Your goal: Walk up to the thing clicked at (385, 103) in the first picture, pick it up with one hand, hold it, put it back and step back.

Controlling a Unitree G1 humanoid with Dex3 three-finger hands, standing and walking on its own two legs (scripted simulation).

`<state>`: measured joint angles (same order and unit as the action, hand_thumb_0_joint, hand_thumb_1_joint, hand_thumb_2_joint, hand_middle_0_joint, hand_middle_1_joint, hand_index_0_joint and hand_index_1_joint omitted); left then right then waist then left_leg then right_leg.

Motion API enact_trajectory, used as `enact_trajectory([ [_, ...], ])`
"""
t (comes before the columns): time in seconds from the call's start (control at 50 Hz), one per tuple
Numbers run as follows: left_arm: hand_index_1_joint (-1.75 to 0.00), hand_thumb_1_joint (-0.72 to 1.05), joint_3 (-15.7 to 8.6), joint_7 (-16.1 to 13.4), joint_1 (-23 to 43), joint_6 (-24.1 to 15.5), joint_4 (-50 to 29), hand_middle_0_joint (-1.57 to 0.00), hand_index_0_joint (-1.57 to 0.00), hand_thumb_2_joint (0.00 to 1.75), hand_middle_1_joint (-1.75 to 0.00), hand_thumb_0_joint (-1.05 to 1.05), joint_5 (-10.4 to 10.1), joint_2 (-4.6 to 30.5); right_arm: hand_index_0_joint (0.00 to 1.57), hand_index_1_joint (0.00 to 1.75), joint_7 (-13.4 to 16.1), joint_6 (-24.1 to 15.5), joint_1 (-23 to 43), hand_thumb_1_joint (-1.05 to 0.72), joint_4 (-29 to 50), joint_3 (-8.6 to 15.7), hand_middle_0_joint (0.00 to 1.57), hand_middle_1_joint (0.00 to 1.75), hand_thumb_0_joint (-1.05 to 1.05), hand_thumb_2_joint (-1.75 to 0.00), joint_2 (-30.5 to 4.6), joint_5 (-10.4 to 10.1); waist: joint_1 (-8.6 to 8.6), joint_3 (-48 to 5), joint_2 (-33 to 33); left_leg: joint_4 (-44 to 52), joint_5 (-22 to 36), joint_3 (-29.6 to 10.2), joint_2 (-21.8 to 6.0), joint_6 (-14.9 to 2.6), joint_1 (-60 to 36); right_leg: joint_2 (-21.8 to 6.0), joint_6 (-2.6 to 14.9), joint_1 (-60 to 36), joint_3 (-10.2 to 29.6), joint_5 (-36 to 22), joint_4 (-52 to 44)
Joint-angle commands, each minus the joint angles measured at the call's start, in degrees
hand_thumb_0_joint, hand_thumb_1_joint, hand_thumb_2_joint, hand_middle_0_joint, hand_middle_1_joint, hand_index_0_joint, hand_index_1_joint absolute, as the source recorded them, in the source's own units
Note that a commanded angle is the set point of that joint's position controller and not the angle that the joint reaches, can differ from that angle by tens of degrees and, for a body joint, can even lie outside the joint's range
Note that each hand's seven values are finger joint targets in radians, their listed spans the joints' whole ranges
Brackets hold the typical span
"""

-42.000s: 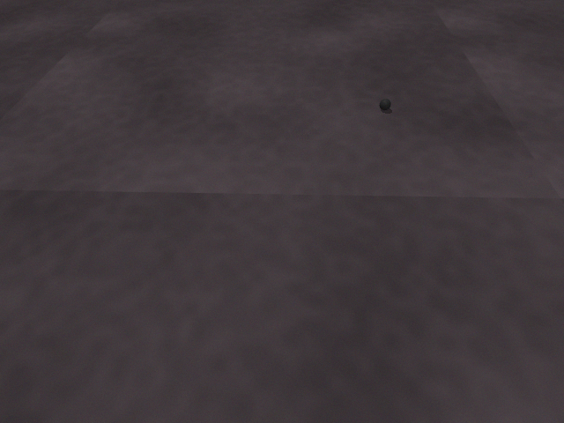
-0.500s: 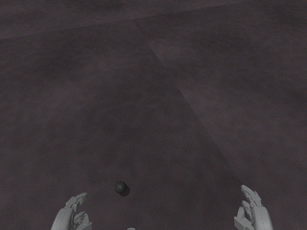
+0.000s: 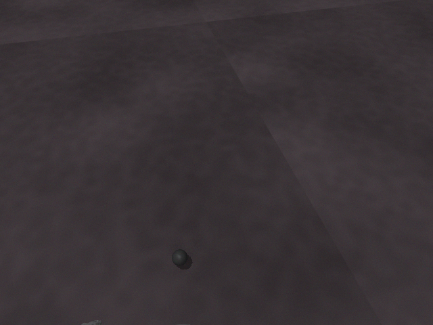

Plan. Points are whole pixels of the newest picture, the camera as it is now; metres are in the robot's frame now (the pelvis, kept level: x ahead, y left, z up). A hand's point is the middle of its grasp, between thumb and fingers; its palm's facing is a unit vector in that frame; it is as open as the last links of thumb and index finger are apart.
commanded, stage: stand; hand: left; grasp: from above
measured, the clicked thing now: (179, 257) +0.49 +0.21 -0.72
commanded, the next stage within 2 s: none
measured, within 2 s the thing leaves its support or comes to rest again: neither
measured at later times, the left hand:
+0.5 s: hand out of the picture +0.02 +0.24 -0.14, palm faces +0.04 -0.95 -0.32, open 7.4 cm
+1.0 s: hand out of the picture +0.03 +0.22 -0.13, palm faces +0.03 -0.94 -0.33, open 7.4 cm
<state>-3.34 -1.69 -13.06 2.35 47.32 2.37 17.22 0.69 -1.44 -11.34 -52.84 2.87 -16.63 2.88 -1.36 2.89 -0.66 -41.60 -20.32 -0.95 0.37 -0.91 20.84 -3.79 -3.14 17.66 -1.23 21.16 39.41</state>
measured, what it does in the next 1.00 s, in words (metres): stands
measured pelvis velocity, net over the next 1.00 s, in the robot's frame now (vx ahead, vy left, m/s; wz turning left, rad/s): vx -0.01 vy -0.02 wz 0.01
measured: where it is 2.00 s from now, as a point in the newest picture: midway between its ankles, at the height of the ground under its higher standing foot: outside the picture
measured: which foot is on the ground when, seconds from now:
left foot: down 0.00-1.00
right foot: down 0.00-1.00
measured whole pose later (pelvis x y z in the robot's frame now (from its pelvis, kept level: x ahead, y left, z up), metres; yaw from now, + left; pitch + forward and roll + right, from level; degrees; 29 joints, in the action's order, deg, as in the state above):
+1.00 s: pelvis -0.01 -0.02 +0.03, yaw +1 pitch -4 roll +0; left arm -1.8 -0.4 -9.0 -0.3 65.3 1.2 17.3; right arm 0.4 0.2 -8.6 -65.2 1.1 -17.8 0.9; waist -0.3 4.2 1.1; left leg -22.0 -9.5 -2.3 -0.8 1.1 8.6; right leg -2.4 -1.5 5.8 -3.0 11.3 21.1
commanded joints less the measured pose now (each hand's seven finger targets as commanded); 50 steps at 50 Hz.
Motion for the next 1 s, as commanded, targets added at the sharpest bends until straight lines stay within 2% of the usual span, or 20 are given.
enact_trajectory([
  [0.0,-0.30,0.90,-1.73,-1.07,1.44,-2.66,0.15,-0.20,-0.20,0.90,-0.30,0.00,-0.46,7.89,0.20,0.30,1.16,-1.44,2.12,-0.90,2.30,2.34,0.20,0.30,0.00,-0.90,-9.51,-0.35,-0.28,-7.35,2.90,11.83,21.60,-6.84,-4.73,-2.44,-8.90,-1.65,3.73,-5.82,1.95,-15.32,-8.56],
  [0.06,-0.30,0.90,-1.57,-1.12,2.17,-2.55,3.71,-0.20,-0.20,0.90,-0.30,0.00,-0.57,8.67,0.20,0.30,1.50,-0.73,1.86,-0.90,0.15,2.12,0.20,0.30,0.00,-0.90,-9.94,-0.64,0.45,-4.93,2.58,15.71,17.29,-6.88,-4.88,-2.04,-8.84,-1.80,3.54,-7.60,2.01,-13.28,-11.92],
  [0.08,-0.30,0.90,-1.28,-1.04,1.25,-2.54,4.91,-0.20,-0.20,0.90,-0.30,0.00,-0.57,8.47,0.20,0.30,1.49,-0.64,2.38,-0.90,-0.77,2.06,0.20,0.30,0.00,-0.90,-10.44,-0.72,-0.02,-4.07,3.04,16.24,17.12,-7.15,-5.10,-1.86,-9.79,-1.83,3.43,-7.59,1.86,-13.54,-13.15],
  [0.1,-0.30,0.90,-1.29,-1.01,1.93,-2.53,5.71,-0.20,-0.20,0.90,-0.30,0.00,-0.59,8.79,0.20,0.30,1.55,-0.55,1.94,-0.90,-1.31,2.04,0.20,0.30,0.00,-0.90,-10.49,-0.89,0.46,-4.57,3.27,17.33,17.59,-7.20,-5.25,-1.78,-10.13,-1.99,3.40,-8.76,1.66,-13.53,-13.50],
  [0.18,-0.30,0.90,-0.87,-0.95,2.17,-2.51,9.21,-0.20,-0.20,0.90,-0.30,0.00,-0.32,8.88,0.20,0.30,1.54,0.02,3.64,-0.90,-3.24,1.96,0.20,0.30,0.00,-0.90,-10.70,-1.19,0.30,-1.32,2.42,21.02,10.37,-7.48,-5.41,-1.23,-9.77,-2.20,3.06,-9.51,1.74,-10.23,-17.30],
  [0.28,-0.30,0.90,-0.40,-0.89,2.42,-3.02,11.86,-0.20,-0.20,0.90,-0.30,0.00,-0.24,9.12,0.20,0.30,1.26,0.22,3.89,-0.90,-5.25,1.64,0.20,0.30,0.00,-0.90,-10.21,-1.49,0.54,-0.97,1.00,21.90,13.63,-6.72,-5.14,-0.79,-11.65,-2.94,2.88,-10.76,1.94,-11.38,-19.96],
  [0.32,-0.30,0.90,-0.42,-0.80,3.13,-2.96,12.37,-0.20,-0.20,0.90,-0.30,0.00,-0.17,9.60,0.20,0.30,1.07,0.55,4.17,-0.90,-5.69,1.72,0.20,0.30,0.00,-0.90,-10.45,-1.34,0.83,0.55,0.86,23.59,7.78,-6.87,-4.83,-0.60,-10.16,-2.57,2.69,-10.22,1.79,-7.37,-21.09],
  [0.36,-0.30,0.90,-0.21,-0.80,2.80,-3.17,12.98,-0.20,-0.20,0.90,-0.30,0.00,-0.13,9.40,0.20,0.30,0.90,0.55,4.92,-0.90,-6.04,1.73,0.20,0.30,0.00,-0.90,-10.45,-1.41,0.64,0.14,0.65,23.03,9.99,-6.66,-4.96,-0.65,-11.54,-3.07,2.75,-10.02,2.05,-8.25,-21.98],
  [0.46,-0.30,0.90,-0.24,-0.48,3.35,-3.13,13.59,-0.20,-0.20,0.90,-0.30,0.00,-0.45,10.10,0.20,0.30,0.63,0.78,4.66,-0.90,-6.98,1.58,0.20,0.30,0.00,-0.90,-11.05,-1.44,0.69,1.66,2.63,25.53,3.78,-7.24,-5.10,-0.53,-7.99,-2.72,2.61,-11.23,2.03,-5.64,-22.33],
  [0.52,-0.30,0.90,-0.27,-0.48,3.81,-3.38,13.83,-0.20,-0.20,0.90,-0.30,0.00,-0.19,10.52,0.20,0.30,0.43,0.84,5.42,-0.90,-6.90,1.52,0.20,0.30,0.00,-0.90,-11.14,-1.53,0.75,0.77,1.21,24.61,5.44,-6.85,-5.02,-0.61,-8.89,-3.11,2.74,-11.02,2.40,-4.77,-23.11],
  [0.6,-0.30,0.90,-0.29,-0.22,3.64,-3.20,14.29,-0.20,-0.20,0.90,-0.30,0.00,-0.41,11.07,0.20,0.30,0.33,0.97,5.01,-0.90,-7.38,1.27,0.20,0.30,0.00,-0.90,-11.36,-1.50,0.78,1.83,2.11,25.66,0.93,-7.41,-5.19,-0.56,-7.03,-2.82,2.90,-10.21,2.54,-2.04,-23.28],
  [0.66,-0.30,0.90,-0.30,-0.13,3.87,-3.55,14.30,-0.20,-0.20,0.90,-0.30,0.00,-0.59,11.21,0.20,0.30,0.26,0.75,5.14,-0.90,-7.42,1.07,0.20,0.30,0.00,-0.90,-11.41,-1.69,0.84,-0.05,1.55,24.58,5.24,-7.04,-5.32,-0.69,-9.16,-3.36,3.18,-10.51,3.05,-4.25,-23.42],
  [0.68,-0.30,0.90,-0.20,-0.03,3.99,-3.56,14.42,-0.20,-0.20,0.90,-0.30,0.00,-0.51,11.42,0.20,0.30,0.19,0.68,4.98,-0.90,-7.61,0.95,0.20,0.30,0.00,-0.90,-11.25,-1.73,0.97,0.89,0.52,24.59,5.28,-6.92,-5.20,-0.47,-9.62,-3.27,3.15,-9.00,3.12,-2.71,-23.80],
  [0.76,-0.30,0.90,-0.17,0.00,4.40,-3.65,14.49,-0.20,-0.20,0.90,-0.30,0.00,-0.83,11.37,0.20,0.30,0.22,0.58,4.68,-0.90,-7.99,0.82,0.20,0.30,0.00,-0.90,-12.01,-1.75,1.07,0.11,0.65,23.78,7.87,-6.58,-5.36,-0.62,-10.25,-3.67,3.33,-9.78,3.59,-4.60,-24.16],
  [0.78,-0.30,0.90,-0.29,0.04,4.85,-3.54,14.49,-0.20,-0.20,0.90,-0.30,0.00,-0.89,11.89,0.20,0.30,0.22,0.65,4.38,-0.90,-8.14,0.70,0.20,0.30,0.00,-0.90,-11.81,-1.70,1.33,0.64,0.53,24.33,6.46,-6.61,-5.31,-0.51,-9.83,-3.42,3.29,-9.24,3.48,-3.43,-24.13],
  [0.84,-0.30,0.90,-0.40,0.10,5.04,-3.64,14.65,-0.20,-0.20,0.90,-0.30,0.00,-1.10,11.83,0.20,0.30,0.32,0.44,4.17,-0.90,-8.47,0.49,0.20,0.30,0.00,-0.90,-11.87,-1.70,1.18,-0.78,0.98,23.92,10.29,-6.41,-5.78,-0.58,-10.95,-3.78,3.53,-11.00,3.53,-7.74,-23.35],
  [0.9,-0.30,0.90,-0.34,0.16,5.24,-3.69,14.78,-0.20,-0.20,0.90,-0.30,0.00,-1.15,11.89,0.20,0.30,0.30,0.41,4.29,-0.90,-8.65,0.26,0.20,0.30,0.00,-0.90,-11.91,-1.80,1.13,-0.27,0.10,24.01,11.62,-6.12,-5.82,-0.45,-10.93,-3.71,3.48,-10.82,3.61,-7.57,-23.86],
  [0.94,-0.30,0.90,-0.35,0.25,5.40,-3.72,14.58,-0.20,-0.20,0.90,-0.30,0.00,-1.24,11.70,0.20,0.30,0.42,0.20,4.70,-0.90,-8.69,0.27,0.20,0.30,0.00,-0.90,-12.41,-1.84,1.03,-1.93,0.95,23.72,14.42,-5.99,-6.05,-0.36,-12.55,-3.67,3.43,-11.44,3.29,-11.35,-23.37],
  [0.96,-0.30,0.90,-0.31,0.19,5.57,-3.70,14.80,-0.20,-0.20,0.90,-0.30,0.00,-1.17,11.57,0.20,0.30,0.39,0.28,4.83,-0.90,-8.78,0.13,0.20,0.30,0.00,-0.90,-12.11,-1.85,1.13,-0.69,0.29,24.00,13.94,-6.12,-6.11,-0.31,-11.68,-3.43,3.33,-11.14,3.02,-9.87,-23.61],
  [0.98,-0.30,0.90,-0.39,0.19,5.80,-3.83,14.66,-0.20,-0.20,0.90,-0.30,0.00,-1.21,11.76,0.20,0.30,0.40,0.28,4.81,-0.90,-8.68,0.20,0.20,0.30,0.00,-0.90,-12.41,-1.79,1.12,-2.04,0.16,23.42,15.51,-5.68,-6.10,-0.46,-12.22,-3.83,3.31,-12.20,3.46,-12.01,-23.72],
])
